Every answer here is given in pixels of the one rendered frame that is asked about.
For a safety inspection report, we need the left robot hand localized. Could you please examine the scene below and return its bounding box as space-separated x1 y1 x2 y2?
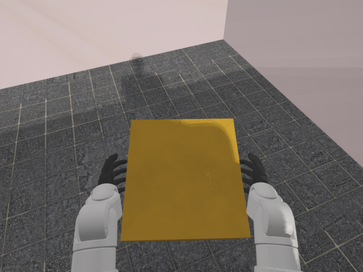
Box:
98 153 128 193

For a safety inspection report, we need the robot left forearm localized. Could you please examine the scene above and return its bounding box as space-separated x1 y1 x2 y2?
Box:
71 184 123 272

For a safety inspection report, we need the carton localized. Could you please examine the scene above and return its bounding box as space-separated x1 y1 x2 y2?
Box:
120 118 251 242

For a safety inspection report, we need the robot right forearm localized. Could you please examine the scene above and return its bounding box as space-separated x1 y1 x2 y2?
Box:
246 182 303 272

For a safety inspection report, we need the right robot hand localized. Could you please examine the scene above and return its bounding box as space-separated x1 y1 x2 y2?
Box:
239 153 268 194

